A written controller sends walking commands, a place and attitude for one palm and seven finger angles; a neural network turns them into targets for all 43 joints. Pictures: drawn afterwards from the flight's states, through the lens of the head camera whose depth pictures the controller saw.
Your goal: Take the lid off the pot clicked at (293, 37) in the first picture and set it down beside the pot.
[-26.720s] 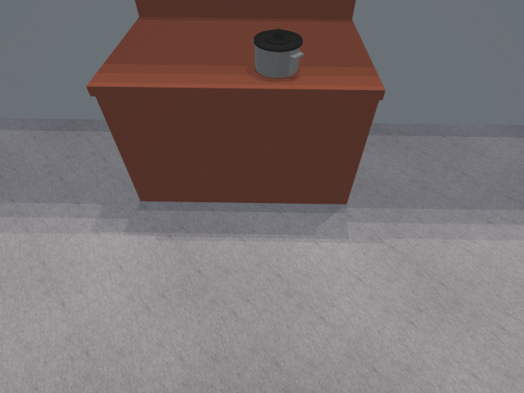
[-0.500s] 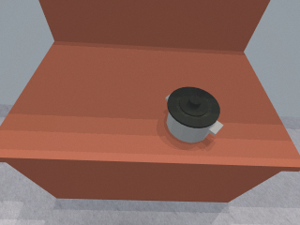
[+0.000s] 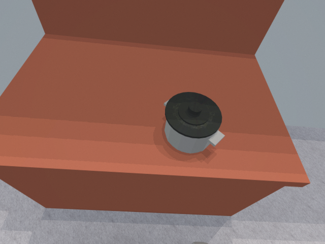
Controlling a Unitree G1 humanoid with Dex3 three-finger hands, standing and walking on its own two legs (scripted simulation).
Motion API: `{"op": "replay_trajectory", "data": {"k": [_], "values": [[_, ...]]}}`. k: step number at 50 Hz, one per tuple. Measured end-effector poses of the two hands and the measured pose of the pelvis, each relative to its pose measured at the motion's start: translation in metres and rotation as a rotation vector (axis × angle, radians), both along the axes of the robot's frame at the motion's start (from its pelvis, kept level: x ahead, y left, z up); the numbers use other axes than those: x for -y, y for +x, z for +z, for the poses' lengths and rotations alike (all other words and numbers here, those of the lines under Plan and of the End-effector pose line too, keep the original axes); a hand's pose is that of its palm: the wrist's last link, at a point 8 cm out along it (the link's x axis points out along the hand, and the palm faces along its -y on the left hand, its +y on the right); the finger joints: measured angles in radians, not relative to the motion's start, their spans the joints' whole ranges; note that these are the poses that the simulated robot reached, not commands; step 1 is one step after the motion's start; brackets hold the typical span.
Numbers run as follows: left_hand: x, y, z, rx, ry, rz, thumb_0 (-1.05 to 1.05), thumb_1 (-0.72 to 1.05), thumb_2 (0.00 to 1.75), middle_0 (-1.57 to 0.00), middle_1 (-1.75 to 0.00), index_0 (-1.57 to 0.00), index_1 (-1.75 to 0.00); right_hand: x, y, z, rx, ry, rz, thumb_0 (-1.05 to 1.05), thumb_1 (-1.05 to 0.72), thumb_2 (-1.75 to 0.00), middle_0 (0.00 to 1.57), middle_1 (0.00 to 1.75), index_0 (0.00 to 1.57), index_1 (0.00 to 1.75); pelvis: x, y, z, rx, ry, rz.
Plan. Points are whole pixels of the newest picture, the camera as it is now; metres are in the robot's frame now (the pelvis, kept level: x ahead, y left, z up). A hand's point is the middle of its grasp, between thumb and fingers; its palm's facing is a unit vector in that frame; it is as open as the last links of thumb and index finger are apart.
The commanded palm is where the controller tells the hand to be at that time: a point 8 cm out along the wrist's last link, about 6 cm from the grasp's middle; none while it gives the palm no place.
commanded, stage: shuffle to correct the standing spot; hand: left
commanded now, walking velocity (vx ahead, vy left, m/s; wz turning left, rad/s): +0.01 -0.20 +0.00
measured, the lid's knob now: (195, 108) +0.49 -0.06 +0.02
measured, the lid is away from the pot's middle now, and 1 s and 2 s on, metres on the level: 0.01 0.01 0.01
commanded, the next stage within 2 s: none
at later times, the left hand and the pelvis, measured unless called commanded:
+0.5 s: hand out of the picture +0.01 +0.08 -0.20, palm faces +0.03 -0.98 -0.17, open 7.3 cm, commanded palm none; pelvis +0.00 -0.10 -0.02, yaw +3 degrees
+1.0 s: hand out of the picture +0.00 +0.07 -0.20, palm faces +0.09 -0.98 -0.15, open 7.3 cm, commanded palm none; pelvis +0.00 -0.11 -0.02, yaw +4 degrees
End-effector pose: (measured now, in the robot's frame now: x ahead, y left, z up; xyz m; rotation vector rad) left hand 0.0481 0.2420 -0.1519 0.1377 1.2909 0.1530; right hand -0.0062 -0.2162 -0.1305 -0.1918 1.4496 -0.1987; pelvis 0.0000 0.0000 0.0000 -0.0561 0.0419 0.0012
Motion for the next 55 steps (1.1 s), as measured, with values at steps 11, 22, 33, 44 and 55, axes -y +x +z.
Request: {"op": "replay_trajectory", "data": {"k": [11,22,33,44,55], "values": [[0.071,-0.005,-0.017,-0.076,0.004,-0.067,0.0,0.91,0.9,-0.2,-0.29,-0.19,-0.29,0.102,0.023,-0.014,0.067,-0.057,-0.055,0.01,-0.92,-0.9,0.2,0.3,0.2,0.3,0.064,0.003,-0.017,0.016,0.034,0.015],[0.108,-0.032,-0.014,-0.072,-0.002,0.004,0.0,0.94,0.89,-0.2,-0.3,-0.2,-0.3,0.135,0.037,-0.015,0.091,-0.055,0.01,0.0,-0.91,-0.9,0.2,0.3,0.2,0.3,0.098,0.0,-0.017,0.043,0.041,0.042],[0.123,-0.062,-0.017,-0.12,-0.031,0.062,0.0,0.92,0.9,-0.2,-0.3,-0.2,-0.3,0.126,0.024,-0.018,0.034,-0.013,0.044,0.0,-0.9,-0.9,0.2,0.3,0.2,0.3,0.11,-0.002,-0.017,0.018,0.024,0.06],[0.128,-0.061,-0.019,-0.121,-0.044,0.087,0.0,0.91,0.9,-0.2,-0.3,-0.2,-0.3,0.121,0.03,-0.02,0.033,-0.007,0.05,0.0,-0.9,-0.9,0.2,0.3,0.2,0.3,0.11,0.003,-0.018,0.014,0.02,0.077],[0.12,-0.049,-0.019,-0.086,-0.031,0.09,0.01,0.92,0.9,-0.2,-0.3,-0.2,-0.3,0.122,0.049,-0.016,0.087,-0.022,0.069,0.0,-0.9,-0.9,0.2,0.3,0.2,0.3,0.109,0.004,-0.018,0.019,0.017,0.089]]}}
